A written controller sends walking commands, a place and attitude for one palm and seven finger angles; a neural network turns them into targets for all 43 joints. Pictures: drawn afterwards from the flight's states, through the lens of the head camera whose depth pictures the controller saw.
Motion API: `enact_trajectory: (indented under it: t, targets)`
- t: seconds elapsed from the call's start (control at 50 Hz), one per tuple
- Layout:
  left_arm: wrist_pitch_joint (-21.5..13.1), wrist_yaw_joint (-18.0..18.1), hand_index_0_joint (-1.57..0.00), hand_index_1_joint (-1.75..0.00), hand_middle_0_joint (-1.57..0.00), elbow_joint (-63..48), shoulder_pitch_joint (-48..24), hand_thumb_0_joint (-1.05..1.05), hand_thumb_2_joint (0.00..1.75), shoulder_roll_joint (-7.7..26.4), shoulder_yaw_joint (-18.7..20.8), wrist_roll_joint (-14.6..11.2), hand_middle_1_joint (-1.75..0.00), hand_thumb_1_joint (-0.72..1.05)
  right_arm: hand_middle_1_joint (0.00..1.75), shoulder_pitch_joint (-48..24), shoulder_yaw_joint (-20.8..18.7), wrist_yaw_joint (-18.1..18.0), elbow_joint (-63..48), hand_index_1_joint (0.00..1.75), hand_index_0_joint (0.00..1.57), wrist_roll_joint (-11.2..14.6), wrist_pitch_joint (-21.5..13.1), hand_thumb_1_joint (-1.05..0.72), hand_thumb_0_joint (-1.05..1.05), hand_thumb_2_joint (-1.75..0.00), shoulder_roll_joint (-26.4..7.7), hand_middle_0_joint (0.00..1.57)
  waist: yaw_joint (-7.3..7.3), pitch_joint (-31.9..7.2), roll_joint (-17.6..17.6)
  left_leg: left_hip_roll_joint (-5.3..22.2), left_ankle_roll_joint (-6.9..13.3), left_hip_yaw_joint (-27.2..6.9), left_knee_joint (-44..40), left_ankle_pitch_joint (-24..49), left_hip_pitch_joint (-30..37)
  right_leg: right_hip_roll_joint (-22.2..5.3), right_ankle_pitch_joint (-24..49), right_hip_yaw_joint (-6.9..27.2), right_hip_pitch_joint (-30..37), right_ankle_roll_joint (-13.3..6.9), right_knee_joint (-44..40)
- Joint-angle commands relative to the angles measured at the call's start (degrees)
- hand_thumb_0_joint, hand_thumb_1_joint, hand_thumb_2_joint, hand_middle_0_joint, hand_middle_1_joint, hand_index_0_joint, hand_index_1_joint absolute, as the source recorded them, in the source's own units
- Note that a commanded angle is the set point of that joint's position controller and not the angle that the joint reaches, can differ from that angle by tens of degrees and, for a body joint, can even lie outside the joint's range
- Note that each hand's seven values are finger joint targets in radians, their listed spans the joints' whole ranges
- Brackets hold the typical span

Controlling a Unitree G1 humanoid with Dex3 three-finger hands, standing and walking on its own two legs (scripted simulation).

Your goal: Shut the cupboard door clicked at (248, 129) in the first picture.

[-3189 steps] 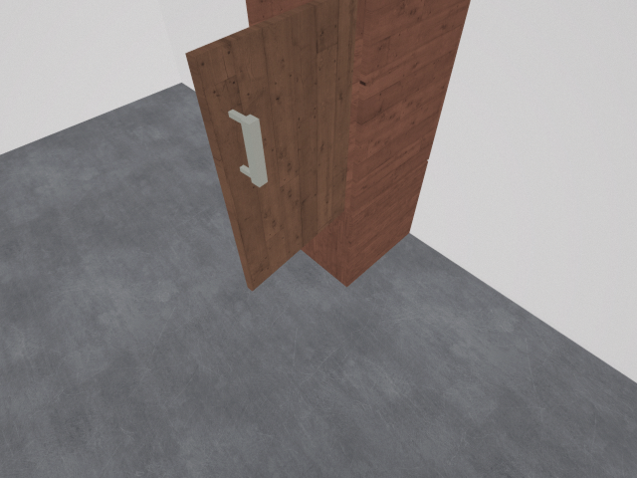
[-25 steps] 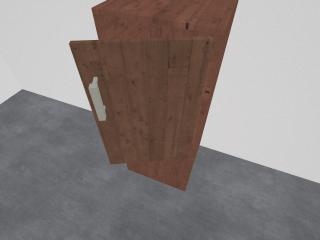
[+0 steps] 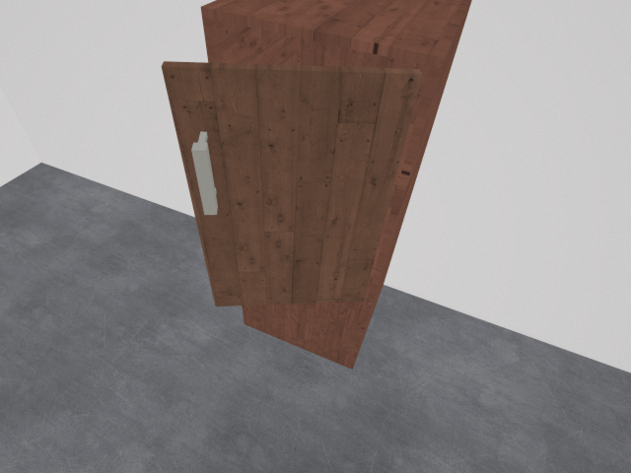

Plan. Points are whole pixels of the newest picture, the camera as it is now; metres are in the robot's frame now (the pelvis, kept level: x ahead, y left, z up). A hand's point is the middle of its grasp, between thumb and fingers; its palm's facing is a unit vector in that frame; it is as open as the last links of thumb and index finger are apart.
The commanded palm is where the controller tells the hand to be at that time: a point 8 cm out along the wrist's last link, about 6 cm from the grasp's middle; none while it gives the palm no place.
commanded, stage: shuffle to correct the standing spot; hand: left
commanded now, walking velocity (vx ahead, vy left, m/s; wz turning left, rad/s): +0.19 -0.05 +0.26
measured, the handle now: (207, 173) +0.54 +0.21 +0.08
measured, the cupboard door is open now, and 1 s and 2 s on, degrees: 27 27 27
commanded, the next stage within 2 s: come to a stop and stand still in 0.94 s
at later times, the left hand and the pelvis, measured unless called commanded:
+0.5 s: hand out of the picture -0.06 +0.19 -0.19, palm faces +0.16 -0.98 -0.14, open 7.4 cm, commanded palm none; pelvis +0.00 +0.03 -0.01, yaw +6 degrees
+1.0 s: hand out of the picture +0.15 +0.18 -0.16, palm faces +0.15 -0.97 -0.21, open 7.1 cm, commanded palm none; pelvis +0.10 -0.01 +0.00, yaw +7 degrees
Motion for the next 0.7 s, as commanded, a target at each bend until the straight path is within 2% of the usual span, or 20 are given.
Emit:
enact_trajectory:
  t: [0.0, 0.04, 0.12, 0.18, 0.2, 0.22, 0.24, 0.26, 0.3, 0.32, 0.36, 0.38, 0.4, 0.42, 0.44, 0.46, 0.5, 0.54, 0.6, 0.68]
  targets:
    - [-0.98, 0.60, -0.20, -0.30, -0.20, -0.88, 5.10, 0.00, 0.90, 5.35, 1.57, 0.03, -0.30, 0.90, 0.30, 1.47, -1.80, -0.17, -2.10, 0.30, 0.20, 0.02, -0.73, -0.90, 0.00, -0.90, -6.33, 0.20, 0.34, 2.84, 4.10, 4.54, -0.17, -8.79, -11.42, -25.31, 0.47, -2.65, -17.09, 2.48, -6.80, -2.03, -6.92]
    - [-0.57, 0.38, -0.20, -0.30, -0.20, 0.06, 7.33, 0.00, 0.90, 4.25, 1.99, 0.29, -0.30, 0.90, 0.30, 1.50, -2.36, -0.32, -1.90, 0.30, 0.20, -0.21, -0.29, -0.90, 0.00, -0.90, -6.84, 0.20, 0.92, 3.78, 6.49, 5.33, 0.47, -10.57, -14.38, -31.71, -2.44, -1.20, -19.23, -0.22, -6.22, -1.82, -4.27]
    - [0.16, -0.41, -0.20, -0.30, -0.20, 2.48, 12.41, 0.00, 0.90, 1.24, 2.44, 0.19, -0.30, 0.90, 0.30, 0.46, -3.32, -0.97, -1.55, 0.30, 0.20, -0.20, 0.05, -0.90, 0.00, -0.90, -7.57, 0.20, 2.21, 4.18, 8.35, 6.57, 0.95, -12.42, -18.86, -34.74, -7.22, 1.44, -11.17, -6.40, -0.05, -2.19, 2.48]
    - [0.51, -0.58, -0.20, -0.30, -0.20, 3.88, 17.68, 0.00, 0.90, 0.48, 3.31, 0.13, -0.30, 0.90, 0.30, -1.93, -3.93, -1.15, -2.15, 0.30, 0.20, -0.08, 0.46, -0.90, 0.00, -0.90, -6.73, 0.20, 4.44, 3.22, 5.17, 3.99, 0.11, -9.13, -14.19, -33.84, -11.91, 0.32, -11.69, -5.98, 6.14, -3.02, -0.81]
    - [0.35, -0.33, -0.20, -0.30, -0.20, 3.91, 18.56, 0.00, 0.90, 2.30, 3.76, 0.31, -0.30, 0.90, 0.30, -2.46, -3.80, -1.04, -2.72, 0.30, 0.20, 0.07, 0.83, -0.90, 0.00, -0.90, -5.03, 0.20, 4.77, 3.90, -1.78, -0.35, -1.10, -5.59, -5.25, -31.35, -13.79, -3.48, -19.19, 0.57, 4.32, -4.77, -7.47]
    - [0.18, 0.31, -0.20, -0.30, -0.20, 3.38, 17.35, 0.00, 0.90, 4.65, 4.62, 0.29, -0.30, 0.90, 0.30, -2.80, -3.38, -0.75, -3.88, 0.30, 0.20, 0.22, 1.38, -0.90, 0.00, -0.90, -1.51, 0.20, 4.28, 6.13, -12.77, -5.00, -2.30, -0.49, 12.49, -22.69, -16.30, -12.45, -31.10, 14.46, -1.33, -8.77, -17.67]
    - [-0.39, 1.08, -0.20, -0.30, -0.20, 1.55, 10.92, 0.00, 0.90, 6.14, 5.06, 0.12, -0.30, 0.90, 0.30, -2.32, -4.04, -0.43, -4.42, 0.30, 0.20, 0.16, 1.59, -0.90, 0.00, -0.90, -0.75, 0.20, 2.11, 7.37, -16.76, -2.94, -1.76, -0.79, 30.64, -17.68, -13.60, -21.86, -33.89, 23.09, -10.67, -12.33, -25.57]
    - [-1.36, 1.48, -0.20, -0.30, -0.20, -0.13, 3.66, 0.00, 0.90, 4.98, 4.64, -0.29, -0.30, 0.90, 0.30, -0.07, -4.47, -0.05, -3.74, 0.30, 0.20, -0.07, 1.41, -0.90, 0.00, -0.90, -2.06, 0.20, -1.93, 6.87, -11.28, -0.27, -0.87, -4.31, 37.81, -14.90, -10.70, -20.50, -26.28, 19.44, -14.72, -11.41, -24.16]
    - [-2.50, 1.42, -0.20, -0.30, -0.20, -2.06, -3.11, 0.00, 0.90, 5.44, 4.62, 0.11, -0.30, 0.90, 0.30, 6.10, -4.27, 0.82, -2.48, 0.30, 0.20, 0.35, 0.64, -0.90, 0.00, -0.90, 0.15, 0.20, -5.45, 3.52, -6.82, 1.90, -0.48, -3.22, 30.45, -16.23, -3.44, -16.70, -18.84, 8.83, -15.43, -9.05, -18.71]
    - [-2.63, 1.19, -0.20, -0.30, -0.20, -1.95, -2.38, 0.00, 0.90, 6.02, 4.59, 0.90, -0.30, 0.90, 0.30, 6.77, -3.64, 1.00, -2.80, 0.30, 0.20, 0.66, -0.23, -0.90, 0.00, -0.90, 1.46, 0.20, -4.61, 4.67, -7.57, 1.38, -0.24, -0.59, 19.93, -18.48, -1.65, -14.81, -17.05, 4.82, -13.67, -7.79, -15.10]
    - [-1.64, 0.74, -0.20, -0.30, -0.20, 0.08, 1.86, 0.00, 0.90, 5.88, 4.40, 0.64, -0.30, 0.90, 0.30, 8.02, -3.13, 0.59, -1.86, 0.30, 0.20, 0.41, -1.28, -0.90, 0.00, -0.90, 1.79, 0.20, -2.91, 5.78, -6.42, -1.19, -0.60, 3.65, 3.83, -14.84, 8.06, -11.85, -23.28, 1.82, -16.72, -6.35, -8.08]
    - [-1.05, 0.43, -0.20, -0.30, -0.20, 0.28, 3.44, 0.00, 0.90, 4.08, 4.15, 0.29, -0.30, 0.90, 0.30, 10.64, -2.91, -0.02, -1.03, 0.30, 0.20, 0.24, -1.93, -0.90, 0.00, -0.90, -0.01, 0.20, -2.91, 6.52, 1.42, -0.95, -0.83, 1.13, -2.98, -16.04, 11.54, -8.83, -22.29, -0.52, -18.56, -5.35, 0.23]
    - [-0.67, -0.14, -0.20, -0.30, -0.20, -0.56, 4.56, 0.00, 0.90, 0.65, 3.59, 0.05, -0.30, 0.90, 0.30, 14.25, -3.94, -0.59, -0.42, 0.30, 0.20, -0.30, -2.56, -0.90, 0.00, -0.90, -3.95, 0.20, -3.72, 7.89, 16.72, 9.56, 2.29, -18.66, -12.94, -28.57, 12.58, -3.31, -19.78, -5.05, -26.03, -2.37, 15.76]
    - [-0.77, -0.47, -0.20, -0.30, -0.20, -2.83, 2.76, 0.00, 0.90, -1.04, 3.25, 0.18, -0.30, 0.90, 0.30, 15.89, -4.74, -1.34, -0.85, 0.30, 0.20, -0.72, -2.77, -0.90, 0.00, -0.90, -8.23, 0.20, -3.72, 10.20, 21.04, 20.18, 6.71, -33.97, -22.71, -36.33, 9.80, -1.93, -17.35, -4.71, -33.02, -1.16, 27.22]
    - [-0.77, -1.07, -0.20, -0.30, -0.20, -4.50, -0.62, 0.00, 0.90, 0.30, 3.67, 0.53, -0.30, 0.90, 0.30, 13.19, -5.08, -1.85, -1.49, 0.30, 0.20, -0.84, -2.50, -0.90, 0.00, -0.90, -9.85, 0.20, -2.84, 12.04, 12.02, 22.84, 10.06, -33.96, -25.28, -38.95, 3.93, -5.39, -12.49, 0.32, -32.64, -1.61, 33.46]
    - [-0.84, -1.51, -0.20, -0.30, -0.20, -3.62, 0.12, 0.00, 0.90, 0.60, 4.15, 0.74, -0.30, 0.90, 0.30, 8.72, -4.42, -1.56, -2.62, 0.30, 0.20, -0.98, -2.77, -0.90, 0.00, -0.90, -7.62, 0.20, -0.58, 9.54, 7.20, 19.00, 8.09, -29.57, -24.61, -37.20, -0.22, -5.80, -6.93, 0.84, -28.22, -1.93, 35.44]
    - [-0.85, -1.58, -0.20, -0.30, -0.20, -1.22, 2.68, 0.00, 0.90, 0.46, 4.12, 0.64, -0.30, 0.90, 0.30, 4.44, -3.15, -1.72, -3.04, 0.30, 0.20, -0.66, -3.80, -0.90, 0.00, -0.90, -4.92, 0.20, 1.29, 7.61, 9.26, 15.60, 6.48, -21.47, -23.00, -26.95, -2.44, -6.72, -1.41, 1.48, -24.63, -1.03, 36.81]
    - [-0.99, -1.75, -0.20, -0.30, -0.20, -1.08, 2.44, 0.00, 0.90, -0.42, 3.85, 0.38, -0.30, 0.90, 0.30, 5.09, -2.79, -1.90, -2.59, 0.30, 0.20, -0.44, -4.66, -0.90, 0.00, -0.90, -3.75, 0.20, 1.18, 5.24, 4.80, 13.54, 6.91, -15.36, -20.84, -15.47, 2.37, -6.70, 1.30, 0.90, -23.79, -0.34, 33.15]
    - [-1.07, -1.95, -0.20, -0.30, -0.20, -2.63, -2.30, 0.00, 0.90, -0.99, 3.53, 0.04, -0.30, 0.90, 0.30, 7.91, -2.99, -2.19, -1.07, 0.30, 0.20, -0.47, -4.94, -0.90, 0.00, -0.90, -3.35, 0.20, -0.57, 4.14, 3.33, 13.52, 8.14, -11.99, -18.99, -4.84, 8.36, -6.17, 0.70, -0.91, -22.95, 0.13, 23.35]
    - [-1.02, -2.13, -0.20, -0.30, -0.20, -4.43, -7.18, 0.00, 0.90, -1.28, 3.53, -0.23, -0.30, 0.90, 0.30, 9.54, -3.35, -2.14, 0.21, 0.30, 0.20, -1.00, -4.35, -0.90, 0.00, -0.90, -4.03, 0.20, -2.14, 4.97, 7.10, 14.78, 8.53, -10.10, -17.99, -3.01, 9.63, -5.57, -1.31, -2.79, -18.97, -0.13, 12.91]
